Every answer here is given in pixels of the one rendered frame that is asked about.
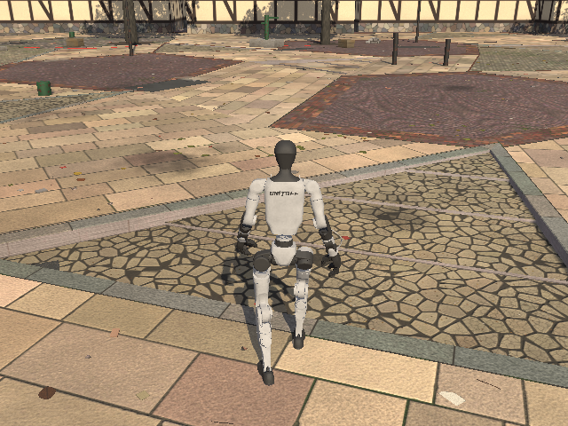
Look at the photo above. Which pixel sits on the robot left foot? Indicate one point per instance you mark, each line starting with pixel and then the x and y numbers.
pixel 268 376

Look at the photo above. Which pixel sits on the robot right upper arm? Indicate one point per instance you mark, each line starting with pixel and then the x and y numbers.
pixel 313 188

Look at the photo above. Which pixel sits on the left robot hand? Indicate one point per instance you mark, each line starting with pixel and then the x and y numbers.
pixel 249 243

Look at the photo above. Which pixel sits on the left robot forearm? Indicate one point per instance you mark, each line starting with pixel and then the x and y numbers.
pixel 244 230

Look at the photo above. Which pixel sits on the robot torso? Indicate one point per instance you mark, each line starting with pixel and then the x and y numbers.
pixel 284 209

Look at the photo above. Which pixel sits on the right robot hand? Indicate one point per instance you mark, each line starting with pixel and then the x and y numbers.
pixel 336 263

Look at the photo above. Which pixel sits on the robot left upper arm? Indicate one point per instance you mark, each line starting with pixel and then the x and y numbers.
pixel 256 187

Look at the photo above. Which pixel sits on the right robot forearm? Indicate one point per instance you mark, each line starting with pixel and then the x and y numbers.
pixel 328 239

